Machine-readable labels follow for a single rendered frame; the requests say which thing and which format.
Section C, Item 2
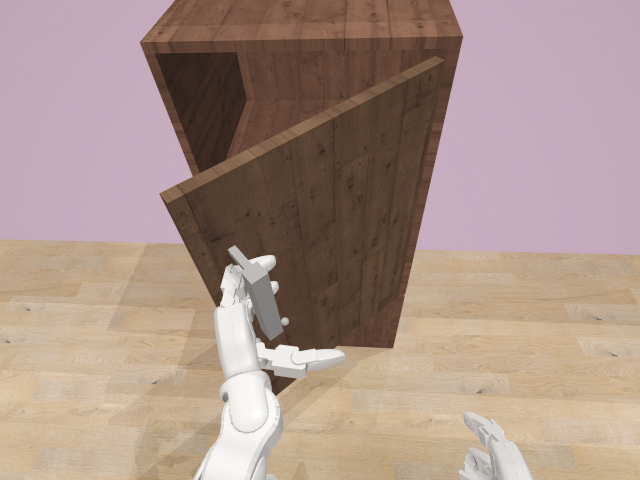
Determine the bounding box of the right robot hand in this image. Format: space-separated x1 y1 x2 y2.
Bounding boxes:
459 411 534 480

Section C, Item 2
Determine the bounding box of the handle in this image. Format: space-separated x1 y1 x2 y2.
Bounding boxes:
228 245 283 341

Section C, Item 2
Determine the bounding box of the left robot hand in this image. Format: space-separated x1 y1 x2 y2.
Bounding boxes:
214 255 346 381

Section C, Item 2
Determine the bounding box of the robot left forearm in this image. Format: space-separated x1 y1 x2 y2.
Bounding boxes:
193 370 283 480

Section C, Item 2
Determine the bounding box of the cupboard door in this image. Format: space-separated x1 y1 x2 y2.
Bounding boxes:
159 56 445 396

